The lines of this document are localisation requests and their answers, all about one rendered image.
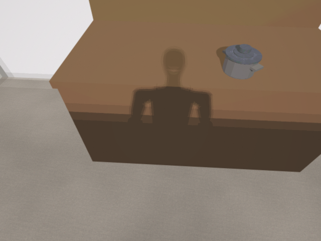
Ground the pot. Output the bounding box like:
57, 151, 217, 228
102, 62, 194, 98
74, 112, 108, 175
222, 49, 264, 79

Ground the table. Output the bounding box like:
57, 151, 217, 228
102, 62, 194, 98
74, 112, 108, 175
49, 0, 321, 172

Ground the knob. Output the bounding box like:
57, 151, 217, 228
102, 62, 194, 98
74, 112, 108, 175
238, 44, 252, 53

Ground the lid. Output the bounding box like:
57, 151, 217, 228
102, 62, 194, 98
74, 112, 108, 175
225, 45, 262, 65

